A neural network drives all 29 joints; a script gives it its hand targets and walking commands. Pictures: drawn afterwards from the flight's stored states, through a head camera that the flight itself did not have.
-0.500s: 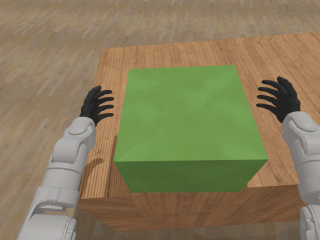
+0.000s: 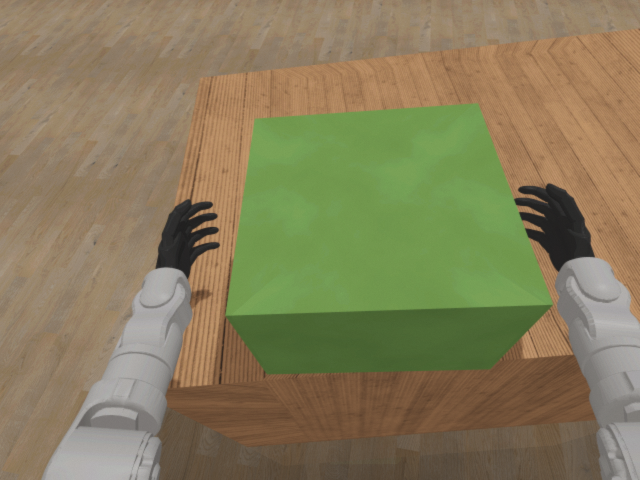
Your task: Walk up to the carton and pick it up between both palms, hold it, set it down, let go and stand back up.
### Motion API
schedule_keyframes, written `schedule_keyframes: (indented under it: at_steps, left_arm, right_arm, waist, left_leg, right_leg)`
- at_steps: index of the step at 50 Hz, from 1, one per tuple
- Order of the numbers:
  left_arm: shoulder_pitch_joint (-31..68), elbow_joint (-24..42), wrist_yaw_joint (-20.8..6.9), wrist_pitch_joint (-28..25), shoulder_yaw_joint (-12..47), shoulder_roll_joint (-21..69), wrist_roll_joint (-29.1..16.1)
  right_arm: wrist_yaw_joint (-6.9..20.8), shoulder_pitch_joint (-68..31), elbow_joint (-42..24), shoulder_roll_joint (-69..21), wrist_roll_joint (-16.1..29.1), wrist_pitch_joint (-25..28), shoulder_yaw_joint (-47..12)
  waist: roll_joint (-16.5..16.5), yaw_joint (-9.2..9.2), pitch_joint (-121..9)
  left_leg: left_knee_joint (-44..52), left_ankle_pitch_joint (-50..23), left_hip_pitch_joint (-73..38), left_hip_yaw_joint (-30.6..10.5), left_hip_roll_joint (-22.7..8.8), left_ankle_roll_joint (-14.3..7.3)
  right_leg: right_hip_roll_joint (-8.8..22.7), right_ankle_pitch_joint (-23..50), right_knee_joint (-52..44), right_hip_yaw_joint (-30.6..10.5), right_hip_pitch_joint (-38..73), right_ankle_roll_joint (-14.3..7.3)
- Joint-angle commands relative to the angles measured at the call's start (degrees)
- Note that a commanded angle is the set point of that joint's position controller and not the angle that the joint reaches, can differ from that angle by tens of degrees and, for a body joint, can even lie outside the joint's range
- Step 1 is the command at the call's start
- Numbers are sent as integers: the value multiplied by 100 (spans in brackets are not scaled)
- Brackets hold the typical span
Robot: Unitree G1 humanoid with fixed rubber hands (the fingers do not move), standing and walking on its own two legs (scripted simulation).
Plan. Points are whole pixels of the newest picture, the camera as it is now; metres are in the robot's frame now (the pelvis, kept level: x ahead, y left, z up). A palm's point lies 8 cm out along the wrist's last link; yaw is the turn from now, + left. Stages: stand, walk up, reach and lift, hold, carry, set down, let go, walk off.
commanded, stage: reach and lift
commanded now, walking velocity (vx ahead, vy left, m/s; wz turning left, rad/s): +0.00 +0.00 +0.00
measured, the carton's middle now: (370, 241) +0.44 -0.04 +0.01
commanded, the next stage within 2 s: none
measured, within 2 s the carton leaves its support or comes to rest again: leaves its support in 1.94 s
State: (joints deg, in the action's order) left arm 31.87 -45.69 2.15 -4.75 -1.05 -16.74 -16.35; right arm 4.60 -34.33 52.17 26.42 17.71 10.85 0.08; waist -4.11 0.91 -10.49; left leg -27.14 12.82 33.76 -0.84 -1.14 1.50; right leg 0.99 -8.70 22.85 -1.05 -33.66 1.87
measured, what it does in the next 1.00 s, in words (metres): stands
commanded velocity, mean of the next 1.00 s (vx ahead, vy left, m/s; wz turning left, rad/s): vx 0.00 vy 0.00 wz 0.00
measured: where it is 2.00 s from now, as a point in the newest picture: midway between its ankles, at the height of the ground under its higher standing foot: outside the picture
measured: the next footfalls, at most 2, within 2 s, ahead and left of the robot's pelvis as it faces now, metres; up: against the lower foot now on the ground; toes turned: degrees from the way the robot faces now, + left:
none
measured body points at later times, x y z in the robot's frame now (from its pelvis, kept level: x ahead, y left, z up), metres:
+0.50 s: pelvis +0.00 -0.01 +0.00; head +0.09 -0.03 +0.44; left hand +0.40 +0.20 +0.03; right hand +0.42 -0.25 +0.03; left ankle -0.02 +0.12 -0.73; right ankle +0.00 -0.14 -0.73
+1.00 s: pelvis +0.00 +0.00 +0.00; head +0.09 -0.03 +0.44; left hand +0.41 +0.18 +0.02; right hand +0.42 -0.23 +0.03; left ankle -0.02 +0.12 -0.73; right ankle +0.00 -0.14 -0.73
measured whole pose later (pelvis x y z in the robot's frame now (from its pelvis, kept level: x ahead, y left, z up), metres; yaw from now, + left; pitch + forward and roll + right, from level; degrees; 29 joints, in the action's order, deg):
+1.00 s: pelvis +0.00 +0.00 +0.00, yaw +0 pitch +21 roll -1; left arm 32.5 -51.8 5.3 -13.7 -0.6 -9.2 -14.3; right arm 2.3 -39.1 58.4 20.1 17.8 15.1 -3.2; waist -5.1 1.3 -12.2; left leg -27.9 13.0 36.3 -0.8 -1.7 1.5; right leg 0.4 -8.8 23.6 -1.1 -36.2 1.8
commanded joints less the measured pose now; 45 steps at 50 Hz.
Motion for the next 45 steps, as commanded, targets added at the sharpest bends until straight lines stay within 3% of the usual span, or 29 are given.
schedule_keyframes:
  at_steps: [1, 6, 9, 11, 12, 13, 14, 15, 16, 17, 18, 19, 21, 22, 23, 26, 27, 30, 32, 33, 34, 35, 37, 39, 40, 42, 43, 44, 45]
  left_arm:
    - [2922, -104, 105, -503, 268, -625, -61]
    - [2589, 86, 112, -548, 391, -391, -16]
    - [3131, 371, 141, -632, 234, -542, 123]
    - [2794, 1, 79, -679, 162, -473, 72]
    - [2792, 170, 90, -776, 72, -613, -2]
    - [3035, -10, 69, -804, 98, -583, 84]
    - [2882, 85, 82, -831, 62, -491, 20]
    - [2810, -45, 44, -861, 89, -418, 135]
    - [2744, 106, 30, -903, 13, -483, 59]
    - [2787, -162, 0, -954, 80, -311, 96]
    - [2775, -362, 3, -965, -4, -332, 232]
    - [2976, -394, 6, -1030, 108, -395, 27]
    - [2766, 13, 28, -1114, 45, -271, 267]
    - [3081, -42, 72, -1120, -48, -392, 154]
    - [2830, -258, 11, -1129, 58, -155, 128]
    - [3214, 64, 39, -1245, 185, 105, 324]
    - [3065, -166, 89, -1175, 105, -61, 296]
    - [2874, 228, 169, -1172, 191, 267, 555]
    - [2788, 255, 237, -1044, 143, 250, 561]
    - [2663, 307, 252, -1012, 49, 284, 629]
    - [2856, 424, 247, -1065, 57, 385, 705]
    - [2570, 152, 232, -1047, -89, 331, 743]
    - [3074, 394, 280, -1158, -5, 447, 711]
    - [2795, 71, 312, -1098, -185, 566, 867]
    - [3149, 348, 333, -1149, -162, 356, 733]
    - [3089, -286, 323, -1275, 53, 594, 602]
    - [3174, -170, 262, -1318, 48, 748, 647]
    - [2849, -386, 214, -1260, -15, 724, 537]
    - [2995, -317, 207, -1336, -94, 587, 738]
  right_arm:
    - [185, -2825, 516, 1478, 582, 461, -109]
    - [176, -2673, 276, 1408, 582, 620, -29]
    - [163, -2918, 355, 1278, 639, 629, -132]
    - [76, -2791, 261, 1057, 524, 584, -250]
    - [17, -2992, 3, 1068, 530, 617, -235]
    - [5, -2999, 258, 946, 494, 679, -175]
    - [21, -3130, -69, 990, 625, 699, -410]
    - [10, -2813, 13, 745, 565, 675, -393]
    - [32, -2875, 29, 584, 579, 651, -613]
    - [-4, -3017, 54, 621, 581, 670, -495]
    - [-9, -3012, -98, 523, 521, 650, -532]
    - [-23, -3214, -76, 510, 431, 696, -565]
    - [-85, -2810, 146, 607, 385, 772, -310]
    - [-77, -3224, -261, 593, 451, 817, -299]
    - [-91, -3157, -257, 517, 351, 776, -405]
    - [-185, -3056, 31, 381, 111, 848, -111]
    - [-192, -3195, -6, 478, 97, 836, -39]
    - [-171, -2813, 303, 320, 42, 819, -25]
    - [-192, -2906, 472, 370, 106, 850, -52]
    - [-238, -2729, 478, 497, 55, 911, 89]
    - [-218, -2783, 443, 208, 97, 898, -24]
    - [-197, -2823, 418, 158, -16, 839, -11]
    - [-192, -3143, 277, 104, -90, 921, 143]
    - [-208, -3028, 380, -11, -66, 844, -28]
    - [-273, -3269, -160, 63, -144, 908, 108]
    - [-233, -3297, 333, -70, -135, 827, 15]
    - [-204, -3350, 314, -360, -73, 810, -211]
    - [-223, -3210, 176, -307, -87, 763, -309]
    - [-265, -3122, 293, -391, -220, 802, -128]
  waist:
    - [517, -62, -3816]
    - [703, -94, -4076]
    - [512, -92, -3975]
    - [961, -144, -3842]
    - [956, -64, -4135]
    - [753, -184, -4083]
    - [942, 68, -4179]
    - [1040, -155, -4176]
    - [1158, 78, -3954]
    - [1007, -59, -3980]
    - [1174, 63, -3970]
    - [1266, -34, -4054]
    - [726, -196, -4339]
    - [827, -26, -4477]
    - [1213, -137, -4073]
    - [655, -403, -4367]
    - [685, -129, -4325]
    - [346, -243, -4052]
    - [90, -102, -3866]
    - [0, -172, -4001]
    - [70, -244, -4156]
    - [339, -112, -3956]
    - [162, -300, -4214]
    - [385, -36, -4164]
    - [522, -124, -4561]
    - [613, -97, -3915]
    - [480, -142, -4164]
    - [856, -114, -4096]
    - [833, -176, -4027]
  left_leg:
    - [-709, -3496, -2809, -74, -55, 473]
    - [-661, -3586, -2693, -26, -8, 479]
    - [-731, -3352, -2699, 27, 10, 428]
    - [-576, -2934, -2179, 126, 100, 311]
    - [-603, -3012, -2064, 113, 113, 328]
    - [-624, -2964, -1902, 73, 161, 339]
    - [-630, -3313, -2010, 116, 119, 325]
    - [-581, -3079, -1945, 98, 154, 276]
    - [-512, -2860, -1711, 177, 173, 250]
    - [-455, -2619, -1587, 141, 181, 214]
    - [-425, -2583, -1442, 138, 177, 173]
    - [-436, -2624, -1433, 137, 160, 181]
    - [-482, -3076, -1687, 67, 151, 322]
    - [-497, -2804, -1529, 156, 184, 271]
    - [-489, -2719, -1469, 174, 211, 265]
    - [-472, -2921, -1726, 116, 140, 374]
    - [-457, -2823, -1636, 139, 153, 363]
    - [-537, -3170, -2340, 87, 20, 510]
    - [-666, -3718, -2613, 74, 3, 574]
    - [-686, -3854, -2682, 41, 29, 661]
    - [-681, -3600, -2573, 72, 61, 567]
    - [-594, -3402, -2501, 19, 27, 510]
    - [-684, -3487, -2480, 45, 53, 561]
    - [-597, -3415, -2415, 93, 70, 494]
    - [-632, -3230, -2312, 156, 78, 483]
    - [-550, -2958, -1994, 167, 68, 414]
    - [-635, -3182, -2140, 167, 31, 434]
    - [-600, -3192, -2051, 165, 79, 377]
    - [-557, -3213, -1893, 208, 128, 378]
  right_leg:
    - [-593, 1607, 234, 545, 172, -87]
    - [-630, 2070, 211, 517, 534, -104]
    - [-589, 1930, 209, 368, 707, -32]
    - [-569, 2237, 279, 416, 1098, 27]
    - [-541, 2415, 292, 331, 1275, 41]
    - [-500, 2489, 425, 361, 1414, 36]
    - [-549, 2734, 484, 328, 1357, 68]
    - [-476, 2941, 402, 277, 1592, 92]
    - [-491, 2770, 385, 247, 1870, 145]
    - [-466, 2552, 419, 246, 1581, 115]
    - [-420, 2666, 435, 145, 1691, 87]
    - [-450, 2792, 456, 227, 1826, 136]
    - [-456, 3183, 448, 246, 1840, 97]
    - [-446, 2883, 458, 241, 1792, 139]
    - [-448, 2848, 475, 262, 1964, 204]
    - [-477, 2849, 426, 275, 1784, 60]
    - [-504, 2440, 323, 330, 1507, -2]
    - [-607, 2077, 232, 403, 989, -92]
    - [-612, 2110, 199, 436, 744, -139]
    - [-617, 2283, 171, 431, 898, -161]
    - [-614, 2189, 135, 380, 932, -161]
    - [-597, 2077, 78, 380, 1052, -141]
    - [-608, 2215, 240, 442, 1080, -153]
    - [-640, 2117, 153, 416, 1137, -143]
    - [-610, 2248, 143, 386, 1189, -118]
    - [-572, 2005, 282, 337, 1080, -100]
    - [-556, 2305, 245, 265, 1016, -164]
    - [-527, 2592, 247, 265, 1342, -105]
    - [-478, 2907, 303, 184, 1756, -102]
